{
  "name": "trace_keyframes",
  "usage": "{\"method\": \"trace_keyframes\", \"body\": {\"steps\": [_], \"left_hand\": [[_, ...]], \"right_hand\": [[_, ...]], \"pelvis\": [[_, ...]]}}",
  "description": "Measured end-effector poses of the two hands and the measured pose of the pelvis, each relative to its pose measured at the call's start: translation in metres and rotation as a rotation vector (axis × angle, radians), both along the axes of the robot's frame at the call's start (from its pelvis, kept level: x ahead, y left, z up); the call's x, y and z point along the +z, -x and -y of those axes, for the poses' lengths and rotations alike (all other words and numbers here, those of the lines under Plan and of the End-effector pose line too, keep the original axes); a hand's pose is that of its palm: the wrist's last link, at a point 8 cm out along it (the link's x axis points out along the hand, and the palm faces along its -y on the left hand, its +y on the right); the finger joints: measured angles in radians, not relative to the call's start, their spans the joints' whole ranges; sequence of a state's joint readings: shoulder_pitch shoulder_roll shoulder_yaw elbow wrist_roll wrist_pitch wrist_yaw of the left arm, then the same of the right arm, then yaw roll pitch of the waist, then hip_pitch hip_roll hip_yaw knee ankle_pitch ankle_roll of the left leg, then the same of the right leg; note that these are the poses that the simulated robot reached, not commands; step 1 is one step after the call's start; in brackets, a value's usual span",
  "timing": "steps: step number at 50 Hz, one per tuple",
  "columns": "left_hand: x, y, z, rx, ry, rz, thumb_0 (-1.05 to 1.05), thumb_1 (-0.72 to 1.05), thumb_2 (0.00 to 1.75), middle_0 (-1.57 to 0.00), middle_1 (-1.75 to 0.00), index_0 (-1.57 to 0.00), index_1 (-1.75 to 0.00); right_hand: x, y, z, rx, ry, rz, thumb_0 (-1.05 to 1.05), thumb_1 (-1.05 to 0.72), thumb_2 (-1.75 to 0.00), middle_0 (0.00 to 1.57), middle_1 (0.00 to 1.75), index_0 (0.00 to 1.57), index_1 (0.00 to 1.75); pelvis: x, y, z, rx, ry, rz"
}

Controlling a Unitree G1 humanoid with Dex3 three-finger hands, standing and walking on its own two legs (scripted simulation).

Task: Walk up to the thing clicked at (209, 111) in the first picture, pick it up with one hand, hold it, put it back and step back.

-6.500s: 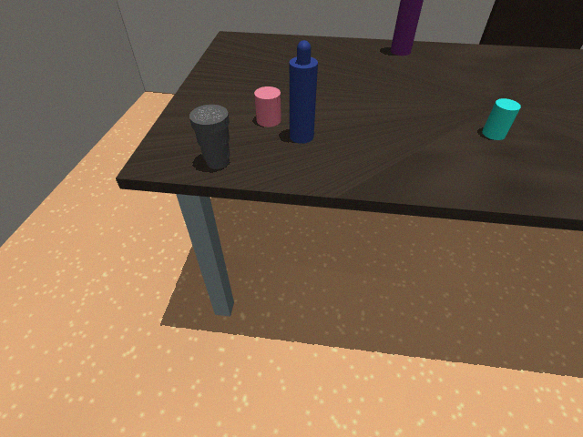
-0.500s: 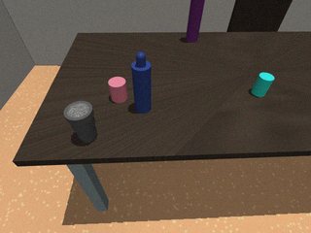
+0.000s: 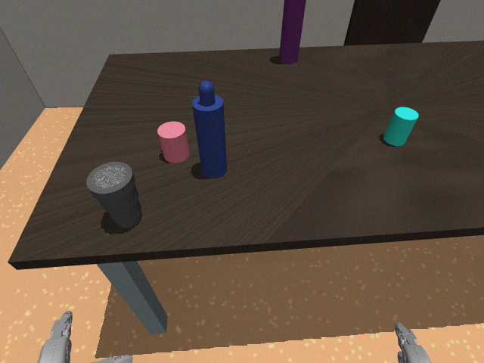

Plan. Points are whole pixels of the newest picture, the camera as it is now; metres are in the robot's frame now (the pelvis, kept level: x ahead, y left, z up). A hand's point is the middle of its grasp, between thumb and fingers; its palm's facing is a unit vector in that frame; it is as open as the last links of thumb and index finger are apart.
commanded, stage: rise first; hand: left
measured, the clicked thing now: (120, 198) +0.43 +0.25 +0.03
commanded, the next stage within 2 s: go down in 1.46 s
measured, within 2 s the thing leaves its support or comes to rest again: neither
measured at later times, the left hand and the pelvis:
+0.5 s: hand (63, 335) +0.19 +0.27 +0.02, palm faces +0.33 -0.87 -0.37, open 17.4 cm; pelvis +0.00 +0.00 +0.00, yaw +0 degrees
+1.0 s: hand (26, 334) +0.17 +0.28 +0.09, palm faces +0.39 -0.82 -0.41, open 17.5 cm; pelvis -0.01 +0.00 +0.00, yaw +1 degrees
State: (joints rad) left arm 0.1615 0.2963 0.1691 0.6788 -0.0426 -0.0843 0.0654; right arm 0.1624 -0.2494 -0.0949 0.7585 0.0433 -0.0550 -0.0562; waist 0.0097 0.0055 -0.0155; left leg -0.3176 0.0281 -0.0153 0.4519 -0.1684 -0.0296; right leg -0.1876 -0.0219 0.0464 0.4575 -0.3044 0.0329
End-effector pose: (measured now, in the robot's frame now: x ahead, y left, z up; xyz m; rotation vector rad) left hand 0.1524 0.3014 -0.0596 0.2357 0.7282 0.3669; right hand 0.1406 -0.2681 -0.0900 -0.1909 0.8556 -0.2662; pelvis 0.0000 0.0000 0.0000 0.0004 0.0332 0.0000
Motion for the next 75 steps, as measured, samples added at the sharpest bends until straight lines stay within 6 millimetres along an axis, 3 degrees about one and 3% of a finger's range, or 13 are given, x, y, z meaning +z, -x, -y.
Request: {"method": "trace_keyframes", "body": {"steps": [9,16,29,43,59,75], "left_hand": [[0.033,0.001,-0.003,-0.004,-0.07,0.12,0.0,-0.32,0.06,-0.05,-0.05,-0.06,-0.05],[0.068,-0.004,-0.007,-0.018,-0.118,0.262,0.0,-0.47,0.02,-0.05,-0.05,-0.06,-0.05],[0.116,0.004,-0.006,-0.064,-0.192,0.422,-0.01,-0.52,0.0,-0.05,-0.05,-0.06,-0.05],[0.153,0.019,-0.009,-0.087,-0.279,0.565,-0.01,-0.55,0.01,-0.06,-0.05,-0.06,-0.05],[0.182,0.02,-0.011,-0.127,-0.353,0.669,-0.01,-0.57,0.03,-0.06,-0.06,-0.06,-0.06],[0.2,0.015,-0.016,-0.131,-0.404,0.733,-0.01,-0.6,0.06,-0.06,-0.06,-0.06,-0.07]], "right_hand": [[0.01,-0.008,-0.016,0.052,-0.007,0.076,0.0,0.32,-0.08,0.05,0.05,0.06,0.05],[0.021,-0.019,-0.019,0.074,-0.006,0.148,0.0,0.45,-0.04,0.06,0.05,0.06,0.05],[0.012,-0.002,-0.011,0.062,-0.012,0.108,-0.01,0.5,-0.02,0.06,0.05,0.06,0.05],[0.016,-0.002,-0.007,0.071,-0.001,0.151,-0.01,0.49,-0.03,0.05,0.05,0.05,0.05],[0.015,0.002,-0.008,0.069,-0.01,0.165,-0.01,0.49,-0.05,0.06,0.05,0.06,0.05],[0.019,-0.007,-0.009,0.08,-0.01,0.182,-0.01,0.48,-0.06,0.06,0.05,0.06,0.05]], "pelvis": [[0.001,-0.004,0.0,0.001,-0.001,0.03],[0.001,-0.007,0.001,0.003,-0.003,0.054],[0.002,0.001,0.003,0.006,-0.002,0.085],[0.001,0.009,0.004,0.015,-0.002,0.105],[0.001,0.012,0.003,0.015,-0.002,0.106],[0.001,0.006,0.003,0.018,-0.005,0.105]]}}
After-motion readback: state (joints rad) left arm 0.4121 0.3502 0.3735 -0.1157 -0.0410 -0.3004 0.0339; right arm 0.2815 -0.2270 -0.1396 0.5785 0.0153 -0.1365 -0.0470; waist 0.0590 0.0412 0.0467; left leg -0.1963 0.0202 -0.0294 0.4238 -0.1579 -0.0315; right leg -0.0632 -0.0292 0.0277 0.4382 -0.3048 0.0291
